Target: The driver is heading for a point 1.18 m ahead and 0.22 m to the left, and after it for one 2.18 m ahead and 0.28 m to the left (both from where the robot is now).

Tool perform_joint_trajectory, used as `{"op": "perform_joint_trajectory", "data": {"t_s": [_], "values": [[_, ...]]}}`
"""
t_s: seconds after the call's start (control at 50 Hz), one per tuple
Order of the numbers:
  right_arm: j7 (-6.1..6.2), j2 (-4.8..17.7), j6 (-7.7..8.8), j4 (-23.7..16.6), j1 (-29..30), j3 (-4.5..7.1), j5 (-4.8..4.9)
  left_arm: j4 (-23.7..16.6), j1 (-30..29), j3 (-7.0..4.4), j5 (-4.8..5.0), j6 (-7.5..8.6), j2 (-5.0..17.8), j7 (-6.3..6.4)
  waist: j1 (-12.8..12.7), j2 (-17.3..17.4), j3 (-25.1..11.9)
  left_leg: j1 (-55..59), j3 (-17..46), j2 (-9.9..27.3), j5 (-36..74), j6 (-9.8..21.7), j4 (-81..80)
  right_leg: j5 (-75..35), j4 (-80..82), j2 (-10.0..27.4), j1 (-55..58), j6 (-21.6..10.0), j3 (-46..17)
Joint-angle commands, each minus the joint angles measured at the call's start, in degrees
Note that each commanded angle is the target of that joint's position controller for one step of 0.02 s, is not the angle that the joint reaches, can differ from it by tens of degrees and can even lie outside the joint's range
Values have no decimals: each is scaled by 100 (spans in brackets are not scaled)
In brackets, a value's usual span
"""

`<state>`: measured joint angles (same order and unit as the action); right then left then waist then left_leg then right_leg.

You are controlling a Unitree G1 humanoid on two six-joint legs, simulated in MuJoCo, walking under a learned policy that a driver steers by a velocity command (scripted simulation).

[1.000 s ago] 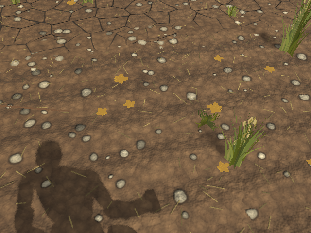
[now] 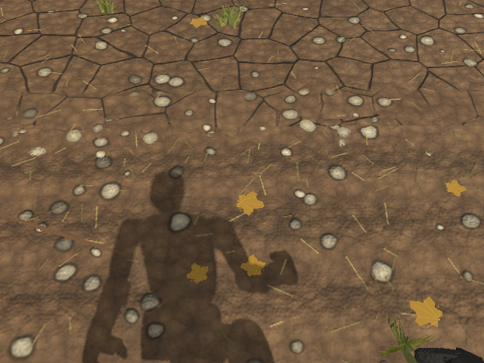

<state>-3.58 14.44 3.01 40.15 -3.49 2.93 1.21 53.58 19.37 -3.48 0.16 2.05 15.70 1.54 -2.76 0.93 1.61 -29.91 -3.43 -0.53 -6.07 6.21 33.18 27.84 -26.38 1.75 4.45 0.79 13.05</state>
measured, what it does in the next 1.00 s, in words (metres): walks ahead, turning left: right foot, then left foot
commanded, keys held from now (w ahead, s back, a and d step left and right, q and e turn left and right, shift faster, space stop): w+q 0.44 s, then w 0.56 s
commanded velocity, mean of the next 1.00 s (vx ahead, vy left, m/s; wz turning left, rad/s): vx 0.50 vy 0.00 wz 0.37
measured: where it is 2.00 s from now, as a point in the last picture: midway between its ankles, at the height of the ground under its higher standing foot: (182, 187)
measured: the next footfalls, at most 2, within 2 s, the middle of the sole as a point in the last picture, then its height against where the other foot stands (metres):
right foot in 0.46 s outside the picture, level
left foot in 0.96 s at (175, 304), level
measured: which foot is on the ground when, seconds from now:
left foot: down 0.00-0.46, up 0.48-0.94, down 0.96-1.00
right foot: up 0.00-0.44, down 0.46-0.98, up 1.00-1.00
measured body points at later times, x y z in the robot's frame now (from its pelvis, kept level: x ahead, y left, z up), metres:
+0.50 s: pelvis +0.29 -0.01 +0.01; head +0.31 -0.01 +0.46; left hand +0.44 +0.29 -0.06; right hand +0.41 -0.28 -0.11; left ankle +0.13 +0.08 -0.70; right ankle +0.42 -0.10 -0.72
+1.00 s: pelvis +0.52 +0.10 +0.01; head +0.54 +0.13 +0.46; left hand +0.40 +0.36 -0.12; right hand +0.83 -0.02 -0.05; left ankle +0.57 +0.23 -0.72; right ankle +0.43 -0.09 -0.69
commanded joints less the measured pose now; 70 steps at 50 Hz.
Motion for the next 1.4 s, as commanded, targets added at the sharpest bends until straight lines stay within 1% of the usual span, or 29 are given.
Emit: {"op": "perform_joint_trajectory", "data": {"t_s": [0.02, 0.04, 0.06, 0.1, 0.12, 0.18, 0.28, 0.4, 0.44, 0.46, 0.48, 0.5, 0.52, 0.54, 0.56, 0.62, 0.76, 0.88, 0.92, 0.94, 0.96, 0.98, 1.0, 1.02, 1.04, 1.08, 1.16, 1.28, 1.4], "values": [[157, 1917, 10, 20, -1930, 615, 33, -773, 407, 103, -188, 242, 126, -61, 556, 1366, -1845, 5209, 4044, 1776, -518, 1734, -697, 51, -4911, -343, -4119, 35, -661], [180, 1444, 35, -58, -2175, 481, 0, -841, -185, 16, 3, 502, 629, -173, 978, 776, -2365, 5537, 4959, 1982, -843, 1825, -1363, 536, -5475, -373, -4790, -63, -1851], [201, 1214, 74, -56, -1936, 413, -53, -1063, -756, -49, 204, 632, 847, -225, 1024, 545, -1559, 4980, 4069, 1777, -451, 1514, -1473, 32, -5336, -75, -5189, -190, -1912], [213, 935, 99, -217, -1184, 329, -46, -1071, -905, -62, 39, 668, 785, -164, 529, -194, -677, 3262, 2904, 1327, 642, 1197, -1620, -641, -4309, 326, -4661, -170, -1808], [231, 826, 102, -316, -985, 281, -111, -1071, -792, -105, -22, 594, 825, -156, 320, -77, -568, 2701, 2645, 1190, 1015, 1175, -1761, -771, -4081, 429, -4247, -113, -1835], [289, 934, 115, -371, -926, 306, -73, -1163, -713, -94, -100, 392, 626, -135, 130, 51, -383, 1826, 2220, 983, 1389, 1190, -2029, -1056, -3295, 426, -3896, 171, -1674], [429, 1144, 39, -267, -1310, 377, -8, -1508, -1774, 20, -91, 380, 363, -160, 517, 291, -198, 1262, 1676, 469, 755, 724, -1929, -3001, -1143, 34, -3399, 344, -1533], [463, 1094, -49, -141, -1666, 374, 25, -1746, -2133, -98, 37, 503, 722, -275, 571, 548, -222, 2006, 2615, 803, -50, 502, -1202, -2674, -194, -167, -3022, 123, -1804], [468, 985, -77, -200, -1521, 343, 7, -1607, -1533, -193, 30, 564, 847, -262, 216, 675, -382, 2017, 2730, 670, 123, 329, -679, -2436, 124, -185, -2228, -109, -1675], [453, 712, -55, -243, -1509, 241, -36, -1501, -898, -272, -60, 596, 1032, -230, -76, 537, -883, 1790, 2414, 406, 256, 136, 184, -2407, 71, 204, -1198, -369, -1908], [455, 348, -34, -317, -1726, 106, -155, -1411, -23, -334, -118, 590, 1346, -195, -284, -309, -1693, 1026, 1779, -48, -1089, -119, 1867, -2230, 35, 1249, 254, -735, -3035], [447, 262, 32, -418, -2578, 67, 88, -1120, 322, -440, -128, 509, 1718, -268, 147, -2355, -1972, -950, 1298, -557, -2928, -418, 3454, -707, 764, 2240, 1447, -1677, -5886], [468, 870, 30, -188, -2402, 168, 132, -1248, 111, -310, 9, 497, 1083, -298, -46, -1376, -1385, -1497, 1538, -158, -2589, -499, 4040, 472, 1025, 2082, 1079, -1546, -5881], [454, 1078, 12, -272, -1719, 225, 72, -1285, -125, -217, 18, 459, 764, -279, -184, -831, -740, -1595, 1391, 14, -2047, -506, 4098, 221, 1025, 1804, 435, -1302, -4866], [460, 992, 9, -345, -1359, 213, -6, -1325, -372, -164, -50, 423, 701, -282, -97, -432, -450, -1394, 1219, 176, -1700, -515, 3947, -501, 1100, 1551, -198, -1211, -4224], [381, 694, 46, -431, -1211, 183, -30, -1220, -546, -82, -87, 425, 506, -261, 181, -673, -195, -891, 1034, 497, -1259, -512, 3166, -1824, 1417, 1108, -1025, -1231, -3229], [287, 324, 120, -666, -256, -13, -69, -939, -209, -180, 65, 365, 955, -213, -41, -540, -67, -583, 542, 575, 134, -664, 901, -2851, 1785, 969, -1191, -1285, -2131], [157, 489, 176, -901, 447, 22, 14, -653, 273, -198, 155, 216, 1111, -213, -176, -618, 103, -133, 400, 333, 258, -482, -155, -3010, 1491, 1236, -701, -1078, -2046], [148, 646, 194, -821, 78, 102, -13, -625, 172, -219, 168, 151, 1207, -183, 155, -631, -75, 581, 257, 174, 116, -296, -500, -3850, 991, 1226, -600, -925, -1921], [182, 842, 184, -618, -541, 216, -55, -624, 167, -190, 166, 135, 1140, -169, 466, -523, -462, 1533, 138, 34, 134, -152, -655, -4607, 236, 995, -731, -795, -1678], [241, 1144, 166, -412, -1446, 344, -94, -701, 127, -99, 85, 150, 937, -153, 876, -315, -1102, 2944, 565, 458, 250, 90, -500, -4269, -1008, 725, -1422, -583, -1417], [296, 1729, 114, -349, -2104, 462, -214, -925, 456, 78, -28, 247, 404, -157, 891, 937, -1878, 4953, 2842, 1909, -216, 826, -657, -2086, -3212, -47, -3539, -156, -1013], [271, 1528, 95, -278, -2284, 405, -113, -899, 502, 85, 26, 358, 490, -171, 916, 1468, -2278, 5186, 4494, 2343, -974, 1234, -1414, 504, -4247, -319, -4481, -127, -1676], [251, 1220, 107, -284, -1947, 286, -73, -974, 172, -44, 166, 410, 929, -214, 869, 992, -1462, 4583, 3917, 2175, -1376, 1033, -1531, 263, -4658, 35, -5013, -177, -1835], [242, 1037, 115, -324, -1611, 222, -72, -1047, -190, -41, 194, 423, 930, -230, 753, 702, -913, 3843, 3146, 1903, -1199, 866, -1630, -238, -4518, 283, -5012, -225, -1694], [193, 759, 164, -338, -1061, 132, -152, -1036, -326, -75, 56, 347, 833, -204, 391, 457, -359, 2604, 2315, 1475, -348, 716, -2006, -926, -3894, 587, -4494, -175, -1672], [202, 849, 298, -164, -977, 178, -137, -1025, -338, -34, 8, 161, 547, -178, 143, 392, -195, 1955, 1578, 1293, 595, 827, -2471, -1689, -3279, 630, -4193, 24, -1628], [323, 1072, 243, 208, -1483, 226, -76, -1334, -1535, 64, 14, 244, 329, -272, 529, 211, 94, 2135, 882, 1091, 727, 573, -2579, -3362, -1233, 430, -4096, 43, -1466], [373, 1213, 85, 607, -1978, 274, -6, -1682, -2268, 73, 65, 326, 439, -445, 704, 252, 262, 3149, 1006, 1507, 981, 460, -2108, -2833, -371, 231, -4177, -223, -1438]]}}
